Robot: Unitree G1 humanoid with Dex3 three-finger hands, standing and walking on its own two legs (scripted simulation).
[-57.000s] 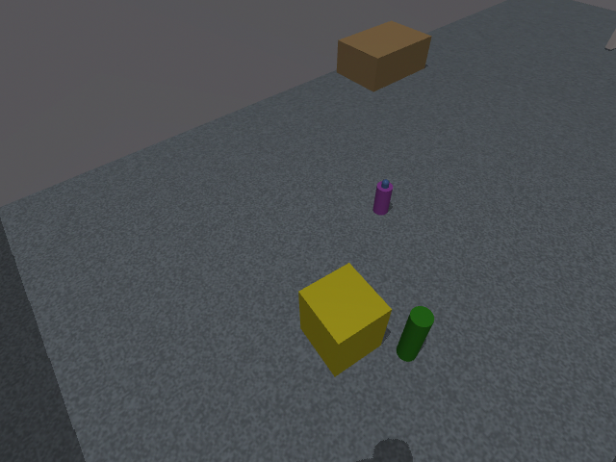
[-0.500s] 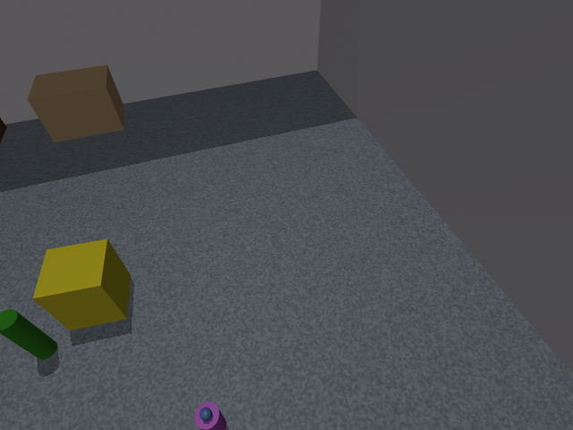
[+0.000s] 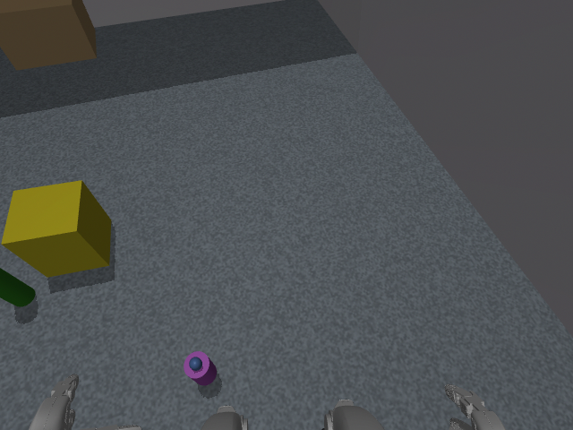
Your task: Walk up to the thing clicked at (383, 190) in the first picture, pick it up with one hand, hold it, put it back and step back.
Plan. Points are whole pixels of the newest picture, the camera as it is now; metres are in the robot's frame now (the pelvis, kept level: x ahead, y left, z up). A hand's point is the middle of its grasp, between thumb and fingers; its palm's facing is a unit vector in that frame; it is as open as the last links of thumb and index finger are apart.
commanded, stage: go down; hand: left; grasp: from the side
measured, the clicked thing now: (200, 368) +0.32 +0.23 -0.63
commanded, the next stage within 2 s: none
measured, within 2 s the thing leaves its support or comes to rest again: neither
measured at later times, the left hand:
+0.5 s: hand (87, 422) +0.17 +0.33 -0.21, palm faces +0.15 -0.95 -0.26, open 17.4 cm
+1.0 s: hand (86, 400) +0.21 +0.37 -0.29, palm faces +0.15 -0.96 -0.23, open 17.3 cm
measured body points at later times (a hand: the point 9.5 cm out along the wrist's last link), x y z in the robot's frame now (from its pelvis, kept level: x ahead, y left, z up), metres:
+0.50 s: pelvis -0.03 +0.00 -0.11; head +0.12 +0.04 +0.31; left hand +0.16 +0.38 -0.19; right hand +0.20 -0.24 -0.19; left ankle +0.01 +0.13 -0.68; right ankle +0.02 -0.13 -0.68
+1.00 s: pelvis -0.07 +0.00 -0.24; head +0.12 +0.04 +0.17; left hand +0.20 +0.43 -0.27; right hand +0.12 -0.27 -0.35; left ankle +0.01 +0.13 -0.68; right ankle +0.02 -0.13 -0.68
